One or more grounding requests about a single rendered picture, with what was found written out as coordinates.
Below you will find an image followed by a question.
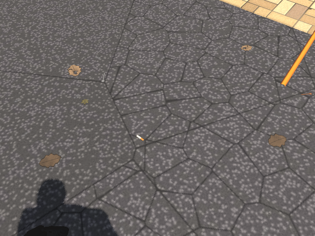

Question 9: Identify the left robot hand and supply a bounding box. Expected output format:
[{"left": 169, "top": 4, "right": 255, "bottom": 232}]
[{"left": 24, "top": 225, "right": 69, "bottom": 236}]

